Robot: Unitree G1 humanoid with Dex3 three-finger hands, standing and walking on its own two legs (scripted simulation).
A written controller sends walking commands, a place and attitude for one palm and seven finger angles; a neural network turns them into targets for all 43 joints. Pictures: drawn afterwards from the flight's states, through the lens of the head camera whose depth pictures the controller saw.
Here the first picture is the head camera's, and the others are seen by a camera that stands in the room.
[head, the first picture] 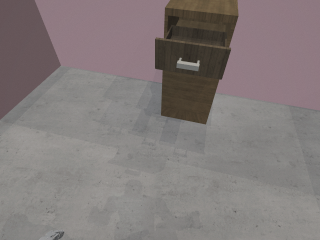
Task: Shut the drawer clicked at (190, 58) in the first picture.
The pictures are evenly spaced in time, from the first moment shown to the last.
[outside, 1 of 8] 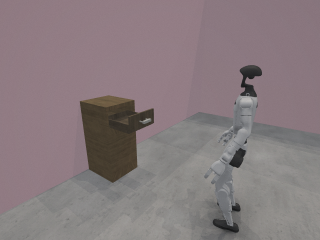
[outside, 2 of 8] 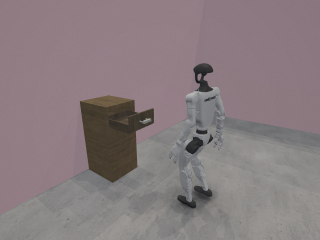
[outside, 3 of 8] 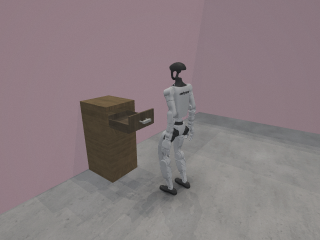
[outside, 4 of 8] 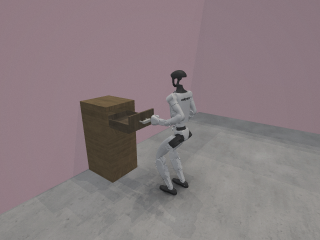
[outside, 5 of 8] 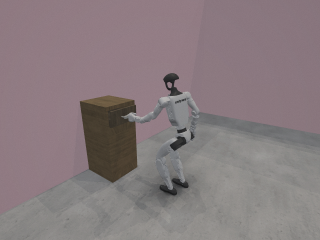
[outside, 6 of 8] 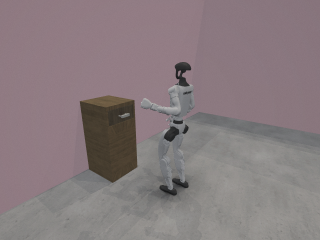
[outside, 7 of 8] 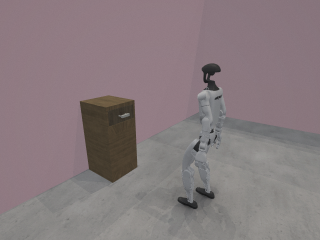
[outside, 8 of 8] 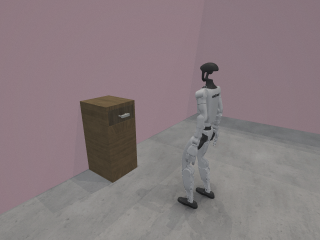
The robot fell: no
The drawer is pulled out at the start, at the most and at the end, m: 0.30 0.30 0.00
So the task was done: yes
